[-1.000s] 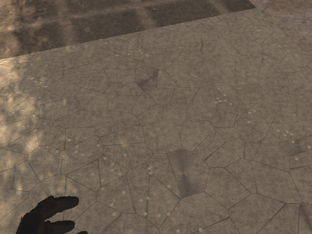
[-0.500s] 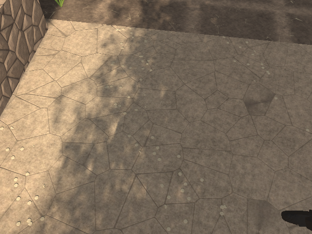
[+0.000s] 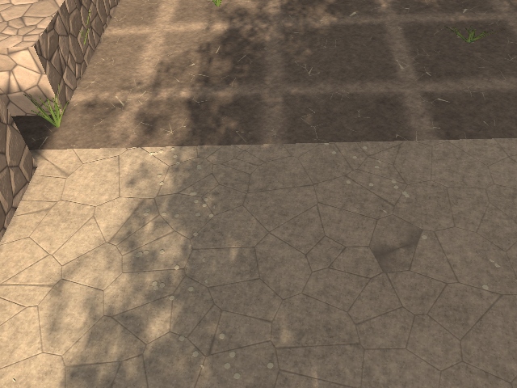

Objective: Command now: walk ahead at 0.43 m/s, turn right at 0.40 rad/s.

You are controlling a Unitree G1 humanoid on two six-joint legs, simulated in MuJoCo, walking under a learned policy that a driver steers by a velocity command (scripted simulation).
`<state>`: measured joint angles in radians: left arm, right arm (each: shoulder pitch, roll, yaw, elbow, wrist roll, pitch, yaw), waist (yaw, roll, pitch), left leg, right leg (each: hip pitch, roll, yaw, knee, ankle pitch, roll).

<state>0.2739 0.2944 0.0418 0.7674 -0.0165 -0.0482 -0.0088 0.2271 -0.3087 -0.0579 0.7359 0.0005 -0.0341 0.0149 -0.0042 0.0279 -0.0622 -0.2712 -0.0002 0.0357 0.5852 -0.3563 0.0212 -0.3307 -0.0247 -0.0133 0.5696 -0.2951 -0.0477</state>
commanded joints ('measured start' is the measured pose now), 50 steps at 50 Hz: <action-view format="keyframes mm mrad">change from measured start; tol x32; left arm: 1 228 227 63 -22 11 -18 -2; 50 1 92 40 -144 23 -31 -10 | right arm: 1 -159 -91 -16 -142 8 -62 4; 50 46 -110 -20 59 33 -45 -6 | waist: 1 103 -277 87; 20 -72 -156 -63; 22 -35 359 -342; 26 -39 30 41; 41 -50 27 142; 46 113 -307 -365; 50 52 -140 -5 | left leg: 1 -624 -28 -81 434 -209 -5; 19 -13 -36 -72 -152 313 2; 22 726 420 -798 -239 -16 249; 28 189 250 -282 -387 227 164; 43 257 240 -35 -205 744 112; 44 155 189 -6 -15 744 78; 46 -338 -24 -74 611 -233 -15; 50 -412 125 -121 616 11 -11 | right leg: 1 397 -342 729 -380 -301 -283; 20 154 -66 338 21 484 -56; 23 -428 27 219 722 -257 32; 41 -226 -37 13 5 198 1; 44 262 13 -19 -55 229 -56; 46 738 -415 670 -179 54 -247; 50 322 -272 287 -312 151 -151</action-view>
